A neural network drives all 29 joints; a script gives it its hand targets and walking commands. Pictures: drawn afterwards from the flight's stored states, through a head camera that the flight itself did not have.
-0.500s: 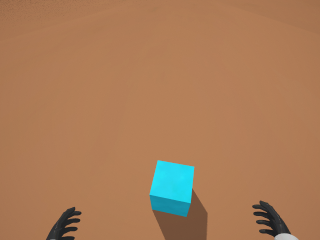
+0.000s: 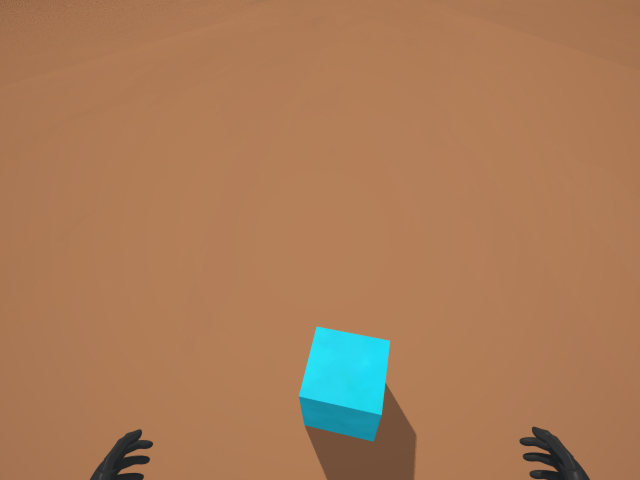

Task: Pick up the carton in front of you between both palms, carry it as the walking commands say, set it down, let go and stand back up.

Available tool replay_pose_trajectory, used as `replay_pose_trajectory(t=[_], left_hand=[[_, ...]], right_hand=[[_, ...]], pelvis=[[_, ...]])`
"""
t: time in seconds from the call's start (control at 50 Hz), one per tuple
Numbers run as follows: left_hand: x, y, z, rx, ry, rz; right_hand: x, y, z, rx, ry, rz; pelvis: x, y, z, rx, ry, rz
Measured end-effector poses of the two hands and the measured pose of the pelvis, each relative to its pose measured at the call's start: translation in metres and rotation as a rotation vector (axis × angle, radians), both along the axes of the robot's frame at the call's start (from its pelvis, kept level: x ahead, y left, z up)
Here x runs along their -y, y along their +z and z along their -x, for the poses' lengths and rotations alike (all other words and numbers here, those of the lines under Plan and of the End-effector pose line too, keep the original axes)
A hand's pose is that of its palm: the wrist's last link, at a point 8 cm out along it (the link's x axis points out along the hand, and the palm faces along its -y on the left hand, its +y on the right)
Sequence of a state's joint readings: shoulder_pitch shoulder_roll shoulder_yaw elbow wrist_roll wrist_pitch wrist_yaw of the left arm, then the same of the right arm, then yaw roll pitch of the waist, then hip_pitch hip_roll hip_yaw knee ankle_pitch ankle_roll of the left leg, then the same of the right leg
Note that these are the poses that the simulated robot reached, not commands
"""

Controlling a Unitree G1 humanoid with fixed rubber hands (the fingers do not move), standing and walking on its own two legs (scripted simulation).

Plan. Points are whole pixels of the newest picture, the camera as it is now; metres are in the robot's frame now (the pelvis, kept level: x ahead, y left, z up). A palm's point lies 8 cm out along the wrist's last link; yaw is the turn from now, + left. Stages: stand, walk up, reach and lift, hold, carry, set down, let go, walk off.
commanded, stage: stand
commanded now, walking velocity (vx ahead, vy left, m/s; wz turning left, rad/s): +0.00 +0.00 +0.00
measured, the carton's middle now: (345, 384) +0.47 -0.03 -0.65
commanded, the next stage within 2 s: none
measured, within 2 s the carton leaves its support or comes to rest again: neither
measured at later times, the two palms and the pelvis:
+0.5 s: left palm out of the picture +0.08 +0.31 -0.09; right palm out of the picture +0.09 -0.30 -0.10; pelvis -0.02 +0.00 +0.01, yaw +0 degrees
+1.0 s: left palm out of the picture +0.07 +0.31 -0.09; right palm out of the picture +0.07 -0.31 -0.10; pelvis -0.02 +0.00 +0.01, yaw +0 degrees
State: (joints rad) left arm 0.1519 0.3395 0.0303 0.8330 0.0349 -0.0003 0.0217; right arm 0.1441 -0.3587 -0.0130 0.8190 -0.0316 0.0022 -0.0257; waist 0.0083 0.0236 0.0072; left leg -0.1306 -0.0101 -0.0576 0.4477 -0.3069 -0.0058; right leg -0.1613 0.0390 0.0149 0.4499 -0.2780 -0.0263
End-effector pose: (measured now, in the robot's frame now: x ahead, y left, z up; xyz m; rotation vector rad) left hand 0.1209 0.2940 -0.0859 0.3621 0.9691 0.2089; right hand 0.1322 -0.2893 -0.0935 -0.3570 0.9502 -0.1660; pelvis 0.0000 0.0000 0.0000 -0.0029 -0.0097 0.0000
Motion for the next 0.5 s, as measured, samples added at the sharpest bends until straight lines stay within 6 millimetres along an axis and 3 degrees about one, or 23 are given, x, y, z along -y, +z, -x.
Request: replay_pose_trajectory(t=[0.5], left_hand=[[-0.012,-0.005,0.038,-0.101,0.033,-0.007]], right_hand=[[0.013,-0.006,0.045,-0.115,-0.042,0.017]], pelvis=[[-0.001,0.006,0.016,0.026,-0.001,-0.003]])
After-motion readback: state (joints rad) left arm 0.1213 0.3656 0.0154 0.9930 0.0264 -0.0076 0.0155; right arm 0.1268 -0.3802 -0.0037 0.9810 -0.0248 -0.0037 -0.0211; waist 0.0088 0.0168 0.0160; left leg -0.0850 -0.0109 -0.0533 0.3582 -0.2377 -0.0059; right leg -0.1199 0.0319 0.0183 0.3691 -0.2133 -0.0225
